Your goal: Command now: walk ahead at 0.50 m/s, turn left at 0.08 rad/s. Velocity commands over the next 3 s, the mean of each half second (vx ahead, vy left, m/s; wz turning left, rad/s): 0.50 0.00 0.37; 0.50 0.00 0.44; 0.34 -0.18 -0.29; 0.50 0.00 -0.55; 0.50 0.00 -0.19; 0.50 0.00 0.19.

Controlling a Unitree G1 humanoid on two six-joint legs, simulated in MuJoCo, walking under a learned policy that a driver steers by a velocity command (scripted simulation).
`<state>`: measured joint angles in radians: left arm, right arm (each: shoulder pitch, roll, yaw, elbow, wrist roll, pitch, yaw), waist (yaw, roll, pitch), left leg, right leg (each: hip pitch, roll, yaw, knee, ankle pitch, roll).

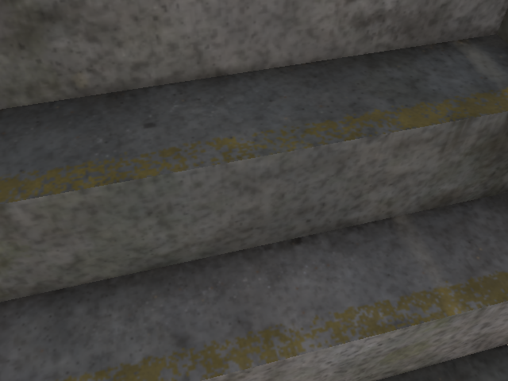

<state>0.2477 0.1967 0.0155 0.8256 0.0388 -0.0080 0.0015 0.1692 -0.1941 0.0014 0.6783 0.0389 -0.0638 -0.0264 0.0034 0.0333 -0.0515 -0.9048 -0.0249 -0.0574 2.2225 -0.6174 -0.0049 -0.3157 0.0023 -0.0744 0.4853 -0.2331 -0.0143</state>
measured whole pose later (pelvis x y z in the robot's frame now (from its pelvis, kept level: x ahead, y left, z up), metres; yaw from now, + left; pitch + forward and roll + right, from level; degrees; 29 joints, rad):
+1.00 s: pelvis +0.01 +0.03 -0.03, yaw +28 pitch +4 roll -5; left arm 0.48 0.24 0.04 0.82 0.00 -0.05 0.13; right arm 0.03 -0.07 0.14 0.49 0.01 0.02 -0.01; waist 0.16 0.04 0.05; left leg -1.33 0.17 -0.24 2.32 -0.72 -0.11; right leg -0.10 0.01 -0.24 0.57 -0.52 0.01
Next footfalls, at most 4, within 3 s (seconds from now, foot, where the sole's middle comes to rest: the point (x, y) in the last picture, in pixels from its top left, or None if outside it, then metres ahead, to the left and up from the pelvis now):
0.28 left None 0.21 0.16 -0.52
0.76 right None -0.02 -0.11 -0.77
1.10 left None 0.07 0.35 -0.53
1.64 right None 0.22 0.06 -0.53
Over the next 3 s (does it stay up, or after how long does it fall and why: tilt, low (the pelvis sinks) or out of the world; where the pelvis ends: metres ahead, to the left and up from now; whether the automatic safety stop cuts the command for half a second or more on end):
stays up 0.23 0.15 0.28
